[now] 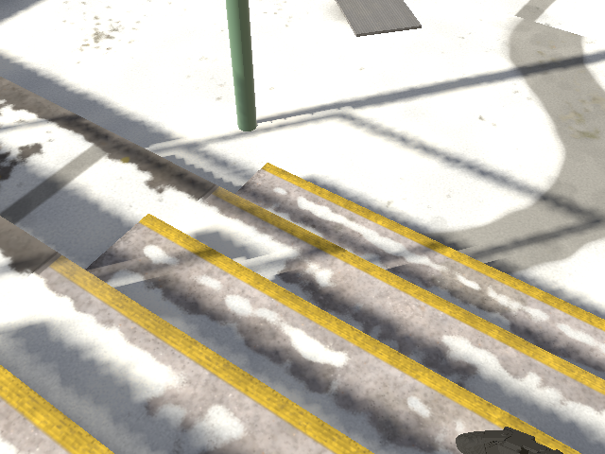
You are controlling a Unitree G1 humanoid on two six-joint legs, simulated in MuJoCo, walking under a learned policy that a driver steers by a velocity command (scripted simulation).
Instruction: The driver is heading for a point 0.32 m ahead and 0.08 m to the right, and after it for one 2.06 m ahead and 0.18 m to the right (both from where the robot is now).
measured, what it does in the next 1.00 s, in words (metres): goes down, turning right: right foot 0.15 m lower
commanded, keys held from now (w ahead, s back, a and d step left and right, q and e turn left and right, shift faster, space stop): w+e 0.64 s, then w+q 0.36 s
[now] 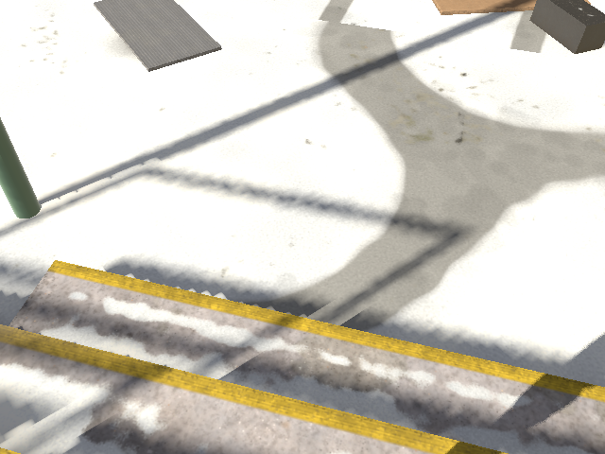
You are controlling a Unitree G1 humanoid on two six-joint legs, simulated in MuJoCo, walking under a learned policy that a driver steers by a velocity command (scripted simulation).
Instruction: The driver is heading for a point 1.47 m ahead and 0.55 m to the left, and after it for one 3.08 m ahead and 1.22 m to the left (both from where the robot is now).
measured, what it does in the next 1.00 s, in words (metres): goes down, turning left: left foot 0.15 m lower, then right foot 0.15 m lower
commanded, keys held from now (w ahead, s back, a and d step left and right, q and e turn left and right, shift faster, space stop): w+q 0.90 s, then w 0.10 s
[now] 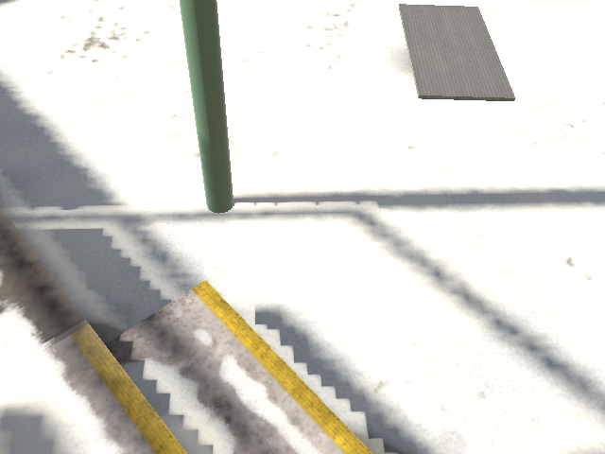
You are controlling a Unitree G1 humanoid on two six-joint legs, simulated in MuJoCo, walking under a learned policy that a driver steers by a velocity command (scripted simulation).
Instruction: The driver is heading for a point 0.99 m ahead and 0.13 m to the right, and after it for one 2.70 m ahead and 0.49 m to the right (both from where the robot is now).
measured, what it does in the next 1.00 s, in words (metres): goes down: left foot, then right foot 0.15 m lower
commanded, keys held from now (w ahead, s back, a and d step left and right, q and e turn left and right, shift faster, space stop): w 1.00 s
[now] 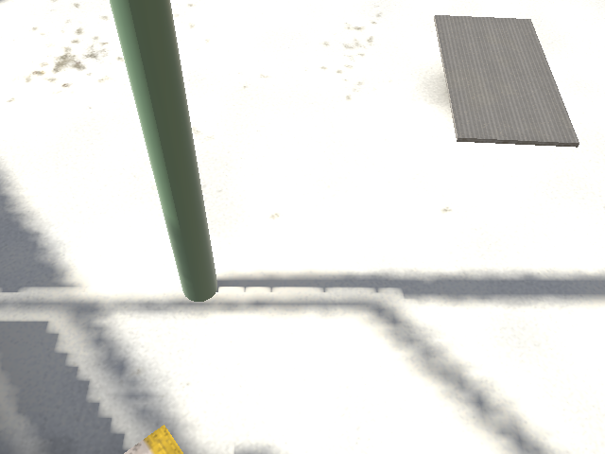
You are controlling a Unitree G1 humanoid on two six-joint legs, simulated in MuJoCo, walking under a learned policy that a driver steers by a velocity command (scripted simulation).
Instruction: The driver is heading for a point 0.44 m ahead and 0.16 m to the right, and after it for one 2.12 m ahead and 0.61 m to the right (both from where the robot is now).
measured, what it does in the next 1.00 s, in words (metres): goes down, turning right: left foot, then right foot 0.15 m lower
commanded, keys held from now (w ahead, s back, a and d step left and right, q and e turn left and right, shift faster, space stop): w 0.02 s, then w+e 0.84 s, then w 0.14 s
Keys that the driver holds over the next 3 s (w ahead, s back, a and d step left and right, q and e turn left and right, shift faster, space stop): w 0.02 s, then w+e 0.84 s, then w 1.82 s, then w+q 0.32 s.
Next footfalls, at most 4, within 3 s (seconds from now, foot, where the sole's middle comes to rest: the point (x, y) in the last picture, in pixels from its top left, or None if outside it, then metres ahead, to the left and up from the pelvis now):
0.06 left None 0.18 0.12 -0.77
0.62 right None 0.51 -0.13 -0.92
1.00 left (336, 357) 0.79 -0.01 -0.92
1.54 right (461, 332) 0.90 -0.35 -0.92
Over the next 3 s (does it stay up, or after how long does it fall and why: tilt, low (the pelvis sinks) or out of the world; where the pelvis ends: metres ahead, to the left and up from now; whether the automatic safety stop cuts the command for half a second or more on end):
stays up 1.48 -0.56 -0.14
